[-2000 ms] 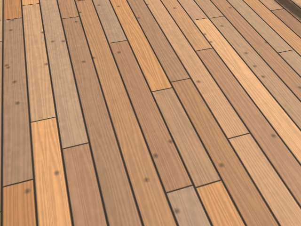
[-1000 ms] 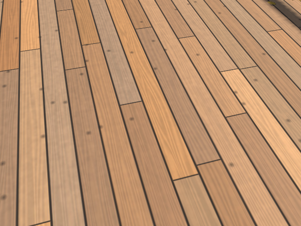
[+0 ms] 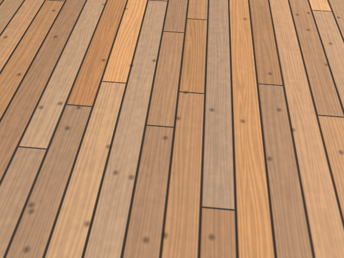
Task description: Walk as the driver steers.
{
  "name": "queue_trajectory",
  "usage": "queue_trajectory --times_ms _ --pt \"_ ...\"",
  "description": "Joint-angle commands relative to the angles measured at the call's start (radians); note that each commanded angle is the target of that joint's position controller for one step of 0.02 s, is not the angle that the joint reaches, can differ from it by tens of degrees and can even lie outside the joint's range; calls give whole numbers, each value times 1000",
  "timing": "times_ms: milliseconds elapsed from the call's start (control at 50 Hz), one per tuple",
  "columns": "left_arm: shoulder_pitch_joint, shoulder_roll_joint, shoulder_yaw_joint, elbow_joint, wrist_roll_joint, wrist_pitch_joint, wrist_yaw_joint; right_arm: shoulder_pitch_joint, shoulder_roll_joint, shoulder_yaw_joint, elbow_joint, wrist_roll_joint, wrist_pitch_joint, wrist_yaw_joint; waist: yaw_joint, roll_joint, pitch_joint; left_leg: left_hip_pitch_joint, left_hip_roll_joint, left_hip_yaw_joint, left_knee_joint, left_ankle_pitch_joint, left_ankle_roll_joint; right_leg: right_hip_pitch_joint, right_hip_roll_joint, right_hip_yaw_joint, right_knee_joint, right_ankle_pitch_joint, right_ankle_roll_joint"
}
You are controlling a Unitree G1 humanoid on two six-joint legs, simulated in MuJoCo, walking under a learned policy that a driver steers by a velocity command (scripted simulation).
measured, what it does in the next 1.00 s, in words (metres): walks ahead, turning left: right foot, then left foot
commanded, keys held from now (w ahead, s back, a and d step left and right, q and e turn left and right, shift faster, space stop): w+q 0.64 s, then w+e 0.36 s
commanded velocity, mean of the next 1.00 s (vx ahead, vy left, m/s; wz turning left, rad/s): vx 0.50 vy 0.00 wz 0.38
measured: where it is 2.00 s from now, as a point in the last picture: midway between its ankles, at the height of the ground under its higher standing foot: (136, 128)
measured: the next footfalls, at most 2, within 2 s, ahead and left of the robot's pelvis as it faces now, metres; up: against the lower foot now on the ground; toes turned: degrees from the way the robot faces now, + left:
right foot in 0.30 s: +0.37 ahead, -0.14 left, +0.00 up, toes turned +14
left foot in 0.80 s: +0.53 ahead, +0.22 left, +0.00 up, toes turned +27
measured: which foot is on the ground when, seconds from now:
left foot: down 0.00-0.32, up 0.34-0.78, down 0.80-1.00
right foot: up 0.00-0.28, down 0.30-0.82, up 0.84-1.00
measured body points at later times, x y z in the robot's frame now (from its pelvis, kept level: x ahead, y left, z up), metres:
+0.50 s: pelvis +0.28 -0.04 +0.00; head +0.31 -0.04 +0.45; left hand +0.30 +0.25 -0.11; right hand +0.48 -0.28 -0.11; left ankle +0.25 +0.09 -0.66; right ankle +0.33 -0.14 -0.74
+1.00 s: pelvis +0.52 +0.11 +0.00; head +0.54 +0.13 +0.45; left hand +0.49 +0.41 -0.13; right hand +0.72 -0.10 -0.10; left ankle +0.50 +0.21 -0.74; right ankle +0.56 -0.05 -0.65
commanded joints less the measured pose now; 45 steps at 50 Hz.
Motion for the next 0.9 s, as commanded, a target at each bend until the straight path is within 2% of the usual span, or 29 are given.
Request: queue_trajectory --times_ms 20,100,180,240,260,280,300,320,340,360,380,400,420,440,480,520,580,620,660,700,740,760,780,800,820,840,860,880,900 --pt "11 81 24 -64 18 13 9 -18 -156 -34 -82 3 -21 -21 38 31 -71 60 265 -276 -195 289 192 -82 -20 0 -140 107 44" --pt "-140 47 8 -114 14 10 3 39 -170 -39 -74 10 -9 -38 -20 77 -45 7 191 -211 -175 192 122 -21 43 -16 -458 377 57" --pt "-224 71 10 -160 -4 -1 -12 97 -164 -39 -54 16 0 -39 -53 107 -43 62 218 -287 -121 100 94 24 79 3 -592 428 41" --pt "-204 111 22 -168 -7 -19 -23 100 -161 -39 -57 14 10 -47 -30 132 -52 152 255 -379 -28 99 82 57 86 21 -643 314 11" --pt "-159 122 28 -158 -7 -25 -24 88 -159 -38 -63 12 14 -49 -4 150 -63 160 253 -396 9 130 73 113 91 11 -661 280 -6" --pt "-67 144 41 -135 -1 -31 -20 70 -140 -31 -75 10 15 -48 46 150 -108 141 213 -380 92 188 48 248 89 -2 -697 291 -33" --pt "75 188 56 -117 17 -36 -14 51 -92 -11 -96 1 11 -43 114 101 -229 42 159 -320 311 151 12 494 -29 94 -659 281 -92" --pt "224 275 80 -92 33 -24 -7 172 -34 6 -118 21 2 -44 101 -156 -397 -298 19 -178 661 -153 -71 889 -265 479 -689 122 -248" --pt "235 223 69 -80 6 -14 -15 206 -86 7 -122 30 -2 -44 91 -289 -407 -482 52 -167 835 -452 -84 932 -349 741 -785 -94 -284" --pt "181 141 46 -100 -3 -6 -12 132 -169 -14 -117 32 3 -43 108 -165 -257 -547 109 -175 911 -374 -89 806 -313 621 -810 -192 -239" --pt "127 113 36 -111 2 6 -8 59 -179 -18 -130 21 11 -43 102 -86 -159 -535 147 -131 913 -296 -93 667 -272 476 -824 -118 -201" --pt "81 94 28 -107 8 12 -8 18 -166 -20 -145 10 13 -41 79 -60 -85 -506 176 -118 864 -241 -93 537 -230 370 -854 -16 -190" --pt "58 76 20 -104 15 12 -7 15 -149 -23 -150 10 18 -36 53 -78 -54 -465 207 -117 825 -205 -90 457 -198 289 -882 56 -178" --pt "46 75 20 -98 16 10 -7 28 -126 -20 -150 17 25 -32 38 -97 -41 -427 224 -106 799 -187 -89 405 -177 224 -910 99 -173" --pt "52 93 28 -84 9 0 -8 19 -92 -12 -166 19 35 -29 32 -92 -34 -427 238 -88 755 -148 -98 379 -173 135 -950 190 -192" --pt "64 122 38 -71 9 -5 -7 -12 -85 -8 -187 14 38 -29 32 -65 -34 -460 247 -90 686 -78 -110 399 -184 69 -968 282 -207" --pt "69 141 43 -61 8 2 -4 -64 -77 -3 -200 15 31 -15 46 -51 -31 -455 243 -65 531 78 -113 437 -161 -53 -969 378 -188" --pt "87 154 45 -53 4 10 -1 -134 -64 5 -217 14 24 -2 75 -46 -12 -423 230 -25 410 165 -107 449 -146 -122 -965 396 -167" --pt "140 166 46 -34 -5 19 -1 -206 -44 15 -240 12 20 10 107 -33 7 -390 212 6 319 174 -97 469 -154 -145 -963 390 -164" --pt "190 181 46 -6 -21 30 -9 -253 -38 20 -264 15 16 16 111 -32 36 -375 190 19 249 111 -78 512 -181 -128 -958 409 -173" --pt "199 206 49 14 -37 46 -12 -263 -64 13 -277 9 10 21 83 -52 43 -349 168 44 190 8 -51 574 -209 -107 -908 540 -173" --pt "192 221 50 19 -42 51 -11 -229 -89 2 -271 4 6 21 49 -71 15 -274 143 62 156 -27 -35 591 -208 -106 -845 696 -164" --pt "179 226 47 27 -46 57 -10 -121 -123 -16 -240 -1 3 18 -25 -77 -53 -104 110 87 99 11 -12 575 -184 -130 -714 844 -142" --pt "184 200 34 32 -41 56 -8 39 -176 -44 -188 -4 3 9 -104 -66 -156 163 102 87 90 87 12 469 -137 -161 -525 848 -109" --pt "188 125 3 1 -5 47 -10 221 -271 -70 -158 -17 10 -13 -164 70 -323 505 331 -167 147 180 80 214 -71 -174 -182 460 -61" --pt "293 28 -26 -13 -9 26 -20 195 -321 -63 -168 -28 9 -16 -68 280 -465 695 563 -626 13 51 224 -92 98 -55 120 -272 -12" --pt "207 152 7 -1 -45 15 -22 188 -228 -44 -172 -25 2 -11 -126 153 -425 622 539 -605 -43 -8 193 -168 61 62 210 -257 -16" --pt "138 164 15 -33 -59 14 -23 137 -189 -29 -157 -17 -4 -10 -104 154 -260 503 500 -426 -58 35 151 -238 18 36 203 -178 -22" --pt "114 146 13 -31 -44 19 -18 75 -152 -18 -150 -12 -10 -8 -66 105 -185 374 451 -317 -87 78 121 -211 -24 23 149 -93 -19"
